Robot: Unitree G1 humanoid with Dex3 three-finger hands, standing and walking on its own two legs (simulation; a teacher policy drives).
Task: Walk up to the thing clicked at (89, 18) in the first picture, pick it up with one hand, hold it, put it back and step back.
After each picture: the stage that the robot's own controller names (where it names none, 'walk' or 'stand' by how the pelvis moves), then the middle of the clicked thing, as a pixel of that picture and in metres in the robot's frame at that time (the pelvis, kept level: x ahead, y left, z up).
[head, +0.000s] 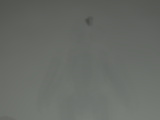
stand; (90, 21) +1.82 -0.08 -0.72
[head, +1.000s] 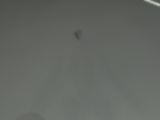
walk; (79, 34) +1.68 +0.19 -0.71
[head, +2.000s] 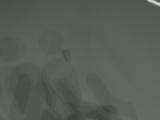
walk; (67, 56) +1.11 +0.27 -0.72
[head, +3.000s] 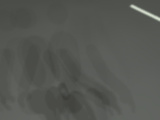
walk; (65, 93) +0.69 +0.24 -0.72
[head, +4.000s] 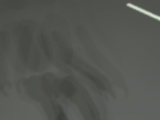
stand; out of the picture +0.41 +0.24 -0.70
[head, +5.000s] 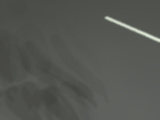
stand; out of the picture +0.36 +0.25 -0.72
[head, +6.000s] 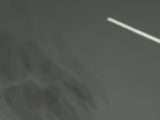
stand; out of the picture +0.36 +0.23 -0.73
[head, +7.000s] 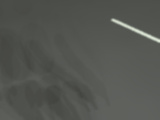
stand; out of the picture +0.37 +0.22 -0.73
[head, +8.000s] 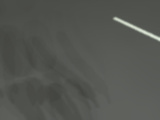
stand; out of the picture +0.36 +0.22 -0.73
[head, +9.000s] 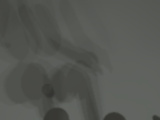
go down; (48, 91) +0.41 +0.22 -0.54
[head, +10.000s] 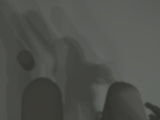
go down; (27, 61) +0.44 +0.27 -0.31
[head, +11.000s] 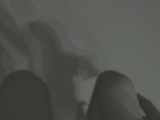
close in; out of the picture +0.41 +0.30 -0.25
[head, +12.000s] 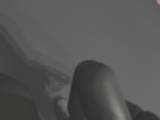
close; out of the picture +0.40 +0.32 -0.21
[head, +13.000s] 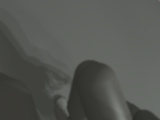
close; out of the picture +0.39 +0.32 -0.22
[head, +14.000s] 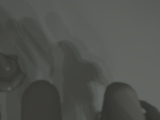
lift; (10, 73) +0.33 +0.27 -0.06
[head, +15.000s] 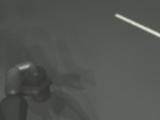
hold; (38, 85) +0.33 +0.17 +0.05
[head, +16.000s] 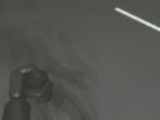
hold; (40, 87) +0.34 +0.16 +0.01
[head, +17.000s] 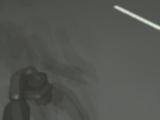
hold; (40, 89) +0.33 +0.17 -0.01
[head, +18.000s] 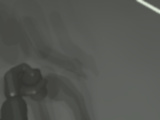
crouch; (35, 85) +0.35 +0.18 -0.06
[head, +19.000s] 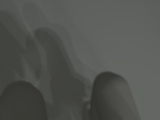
lower; out of the picture +0.46 +0.30 -0.11
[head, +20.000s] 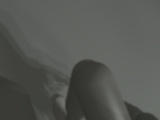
lower; out of the picture +0.40 +0.33 -0.22
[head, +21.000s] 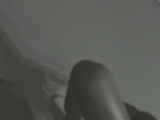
lower; out of the picture +0.40 +0.33 -0.22
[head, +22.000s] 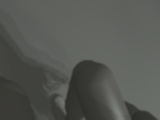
lower; out of the picture +0.40 +0.33 -0.22
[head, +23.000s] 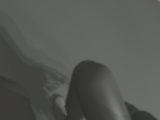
lower; out of the picture +0.39 +0.33 -0.22
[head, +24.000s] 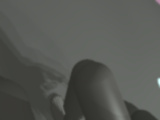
open; out of the picture +0.39 +0.33 -0.22
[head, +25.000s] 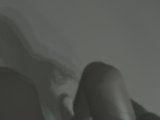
stand; out of the picture +0.39 +0.31 -0.22
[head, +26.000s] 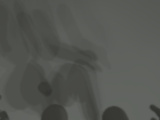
walk; (45, 89) +0.42 +0.23 -0.51
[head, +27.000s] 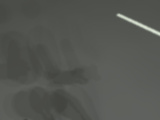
stand; out of the picture +0.38 +0.21 -0.66
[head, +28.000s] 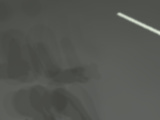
stand; out of the picture +0.38 +0.21 -0.67
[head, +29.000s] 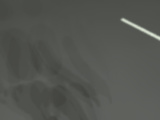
stand; out of the picture +0.39 +0.20 -0.70
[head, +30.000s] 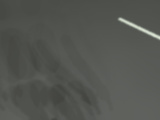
stand; out of the picture +0.39 +0.20 -0.72
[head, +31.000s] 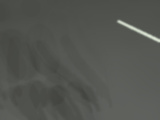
stand; out of the picture +0.38 +0.21 -0.73
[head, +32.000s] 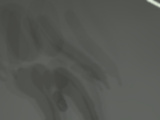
walk; (62, 105) +0.44 +0.19 -0.70
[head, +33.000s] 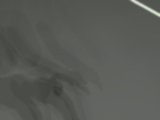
walk; (58, 89) +0.59 +0.17 -0.71
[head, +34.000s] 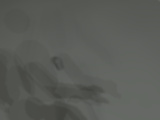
walk; (59, 64) +0.87 +0.29 -0.69
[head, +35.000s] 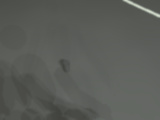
stand; (66, 66) +0.99 +0.19 -0.71
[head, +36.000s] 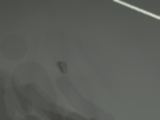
stand; (63, 67) +1.02 +0.22 -0.72
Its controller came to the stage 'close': yes
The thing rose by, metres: 0.71
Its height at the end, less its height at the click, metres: +0.00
